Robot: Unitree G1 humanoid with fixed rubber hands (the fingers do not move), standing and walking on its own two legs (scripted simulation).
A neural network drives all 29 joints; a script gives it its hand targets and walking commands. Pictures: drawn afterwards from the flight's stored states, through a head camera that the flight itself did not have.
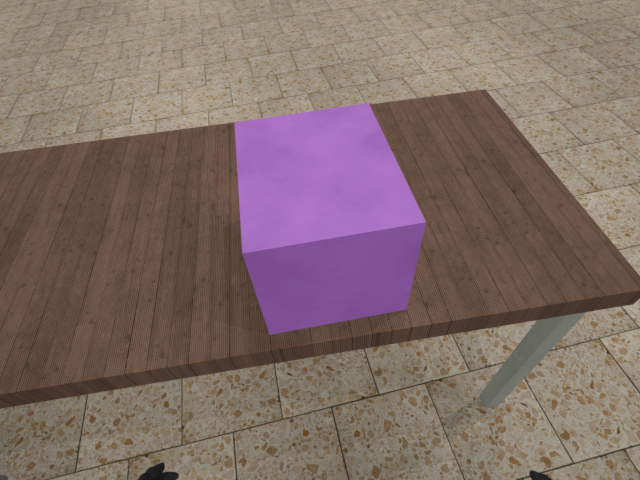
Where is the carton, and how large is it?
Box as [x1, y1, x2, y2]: [234, 103, 425, 334]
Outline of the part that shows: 368,103 234,123 242,253 270,334 406,308 425,221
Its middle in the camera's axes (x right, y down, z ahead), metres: +0.00 -0.04 +0.62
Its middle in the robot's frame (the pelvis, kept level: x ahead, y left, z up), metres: +0.49 +0.02 +0.02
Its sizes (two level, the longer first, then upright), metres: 0.271 0.219 0.205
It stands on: a table, 0.68 m high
